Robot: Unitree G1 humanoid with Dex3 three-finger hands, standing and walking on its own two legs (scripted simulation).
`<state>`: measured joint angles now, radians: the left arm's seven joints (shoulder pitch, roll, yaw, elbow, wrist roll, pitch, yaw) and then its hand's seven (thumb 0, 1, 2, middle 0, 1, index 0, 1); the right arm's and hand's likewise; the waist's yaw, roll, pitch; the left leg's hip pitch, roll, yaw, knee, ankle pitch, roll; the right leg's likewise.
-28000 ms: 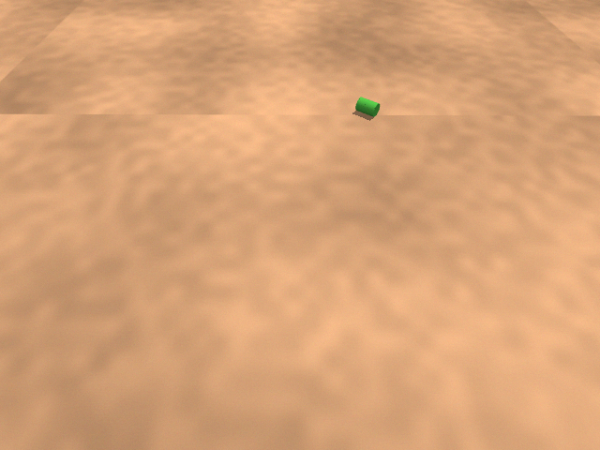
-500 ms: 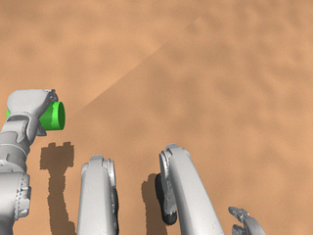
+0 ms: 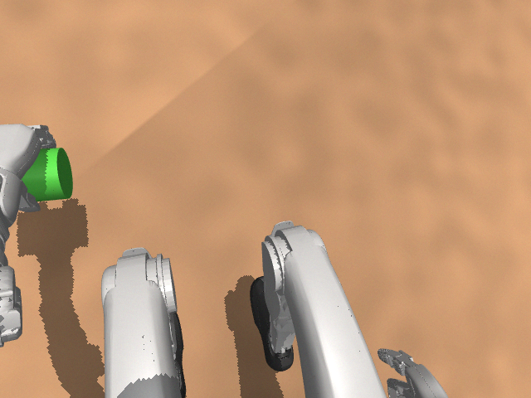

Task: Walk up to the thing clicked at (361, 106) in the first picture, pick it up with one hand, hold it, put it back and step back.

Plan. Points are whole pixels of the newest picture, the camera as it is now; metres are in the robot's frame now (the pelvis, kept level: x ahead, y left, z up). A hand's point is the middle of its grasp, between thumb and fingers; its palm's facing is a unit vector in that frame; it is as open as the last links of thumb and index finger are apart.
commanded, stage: crouch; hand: left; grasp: from above
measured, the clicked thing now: (21, 176) +0.45 +0.30 -0.21
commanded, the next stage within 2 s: lower in 0.28 s
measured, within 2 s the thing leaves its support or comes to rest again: neither
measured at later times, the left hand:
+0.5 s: hand (30, 175) +0.46 +0.30 -0.22, palm faces -0.50 -0.04 -0.87, open 10.5 cm
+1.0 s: hand (46, 179) +0.46 +0.29 -0.28, palm faces -0.48 -0.06 -0.87, open 10.4 cm
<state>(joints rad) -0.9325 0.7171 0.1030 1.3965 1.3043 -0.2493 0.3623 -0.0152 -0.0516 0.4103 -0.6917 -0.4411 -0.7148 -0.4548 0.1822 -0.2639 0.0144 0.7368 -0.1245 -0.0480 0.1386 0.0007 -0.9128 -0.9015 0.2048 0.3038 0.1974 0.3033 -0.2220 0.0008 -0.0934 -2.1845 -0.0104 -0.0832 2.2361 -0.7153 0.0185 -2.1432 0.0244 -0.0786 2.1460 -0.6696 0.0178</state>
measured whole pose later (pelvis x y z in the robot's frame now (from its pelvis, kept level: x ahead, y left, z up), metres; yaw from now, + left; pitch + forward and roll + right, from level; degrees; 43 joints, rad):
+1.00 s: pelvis +0.00 +0.00 -0.07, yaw -4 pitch +34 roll -11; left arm -1.01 0.89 0.14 1.55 1.35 -0.28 0.46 -0.01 -0.02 0.34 -0.74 -0.34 -0.77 -0.35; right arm 0.13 -0.28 0.15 0.72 -0.18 -0.08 0.16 0.00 -0.90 -0.89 0.21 0.30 0.20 0.30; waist -0.30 -0.06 0.04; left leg -2.35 -0.01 -0.14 2.48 -0.73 0.02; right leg -2.29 0.04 -0.13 2.34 -0.66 0.03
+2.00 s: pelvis -0.01 +0.00 -0.08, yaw -7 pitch +29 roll -14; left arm -1.06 1.03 0.09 1.69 1.34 -0.30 0.53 -0.01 -0.02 0.38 -0.69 -0.41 -0.71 -0.43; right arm 0.12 -0.33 0.28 0.66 -0.21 -0.16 0.19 0.00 -0.90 -0.90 0.21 0.30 0.20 0.30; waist -0.36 -0.12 0.12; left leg -2.34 0.00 -0.20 2.54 -0.73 0.02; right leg -2.26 0.06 -0.19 2.35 -0.63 0.04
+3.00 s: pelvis -0.01 +0.00 -0.08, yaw -8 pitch +29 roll -14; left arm -1.04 1.05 0.11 1.65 1.33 -0.30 0.51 0.00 -0.44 0.98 -0.13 -1.01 -0.13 -1.01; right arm 0.11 -0.35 0.29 0.63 -0.22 -0.16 0.19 0.00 -0.90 -0.90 0.21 0.31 0.20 0.30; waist -0.36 -0.13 0.13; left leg -2.34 0.00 -0.22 2.54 -0.72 0.02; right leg -2.26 0.06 -0.20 2.34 -0.62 0.04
